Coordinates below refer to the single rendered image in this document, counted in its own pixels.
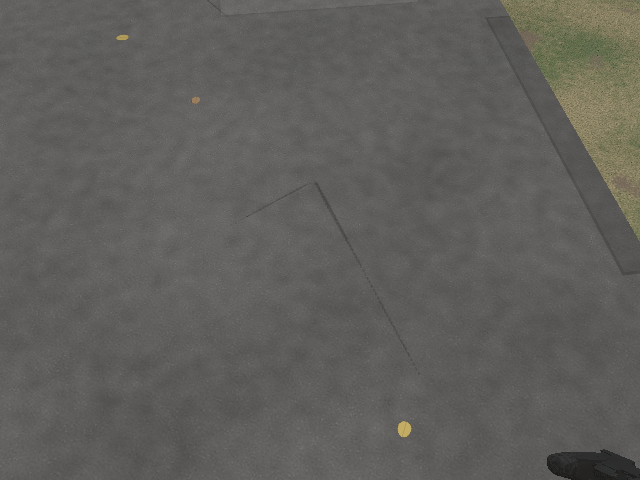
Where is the robot right hand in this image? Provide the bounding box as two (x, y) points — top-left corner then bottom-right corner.
(547, 449), (640, 480)

